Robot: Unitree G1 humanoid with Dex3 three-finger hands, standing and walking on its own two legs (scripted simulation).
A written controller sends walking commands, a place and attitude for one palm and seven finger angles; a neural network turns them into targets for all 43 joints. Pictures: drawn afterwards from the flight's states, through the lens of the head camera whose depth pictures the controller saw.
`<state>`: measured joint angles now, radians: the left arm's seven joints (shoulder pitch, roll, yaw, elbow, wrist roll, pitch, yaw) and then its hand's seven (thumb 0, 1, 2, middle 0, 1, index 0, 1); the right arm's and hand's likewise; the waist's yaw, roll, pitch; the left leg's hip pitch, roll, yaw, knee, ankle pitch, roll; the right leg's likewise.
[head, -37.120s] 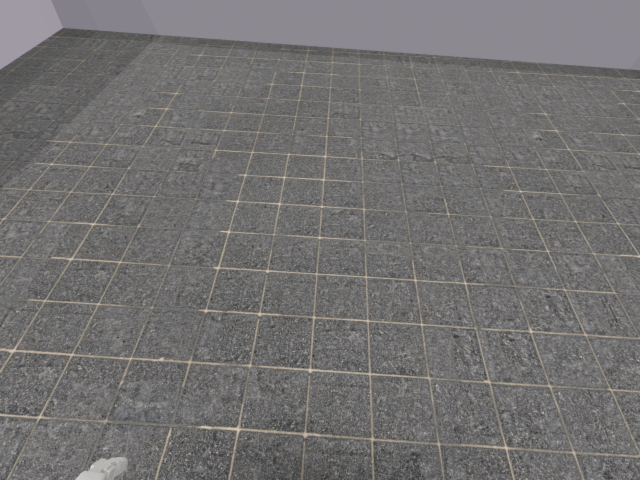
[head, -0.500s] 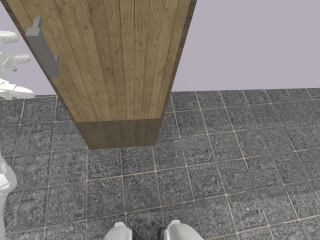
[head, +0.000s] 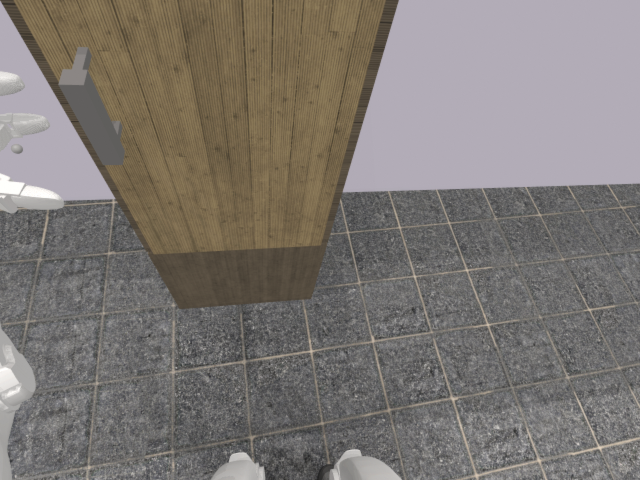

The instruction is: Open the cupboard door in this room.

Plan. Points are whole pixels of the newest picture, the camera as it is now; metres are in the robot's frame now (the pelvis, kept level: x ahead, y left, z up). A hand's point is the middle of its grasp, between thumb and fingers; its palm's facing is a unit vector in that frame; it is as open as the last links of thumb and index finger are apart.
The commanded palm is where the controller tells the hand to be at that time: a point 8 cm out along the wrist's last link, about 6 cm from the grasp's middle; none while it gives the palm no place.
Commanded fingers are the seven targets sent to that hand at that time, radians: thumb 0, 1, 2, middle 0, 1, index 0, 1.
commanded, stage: move the hooked fingers beside the handle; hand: left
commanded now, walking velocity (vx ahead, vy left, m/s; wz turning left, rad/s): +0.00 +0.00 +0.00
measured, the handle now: (98, 109) +0.53 +0.24 +0.10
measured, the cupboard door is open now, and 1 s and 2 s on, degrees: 0 0 0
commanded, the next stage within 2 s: slide the fingers in behind the handle in 0.60 s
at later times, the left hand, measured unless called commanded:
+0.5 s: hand (33, 148) +0.47 +0.29 +0.10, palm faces +0.06 -1.00 +0.00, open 14.0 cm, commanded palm +0.45 +0.34 +0.09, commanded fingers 0.00 -0.50 0.30 -0.30 -1.20 -0.30 -1.20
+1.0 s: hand (48, 150) +0.48 +0.29 +0.09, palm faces +0.06 -1.00 +0.02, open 14.0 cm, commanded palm +0.45 +0.33 +0.09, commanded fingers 0.00 -0.50 0.30 -0.30 -1.20 -0.30 -1.20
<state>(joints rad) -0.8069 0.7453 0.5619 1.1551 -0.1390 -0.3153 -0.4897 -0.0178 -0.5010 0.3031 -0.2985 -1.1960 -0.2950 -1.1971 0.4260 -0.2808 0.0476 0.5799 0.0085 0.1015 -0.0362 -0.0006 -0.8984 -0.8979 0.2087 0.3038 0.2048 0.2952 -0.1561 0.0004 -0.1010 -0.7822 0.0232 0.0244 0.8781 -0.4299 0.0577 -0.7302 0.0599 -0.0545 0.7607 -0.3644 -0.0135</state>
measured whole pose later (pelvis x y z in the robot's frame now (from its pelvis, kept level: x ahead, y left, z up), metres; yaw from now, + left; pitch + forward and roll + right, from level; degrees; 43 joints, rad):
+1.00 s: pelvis -0.01 +0.00 +0.00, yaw +0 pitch +20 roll -4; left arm -0.89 0.73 0.50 1.21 -0.13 -0.29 -0.46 -0.02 -0.50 0.30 -0.30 -1.20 -0.30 -1.20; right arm 0.41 -0.29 0.06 0.58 0.01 0.09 -0.05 0.00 -0.90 -0.90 0.21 0.30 0.20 0.30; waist -0.17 0.00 -0.10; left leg -0.82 0.02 0.01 0.91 -0.43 0.06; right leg -0.77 0.06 -0.07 0.79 -0.37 -0.02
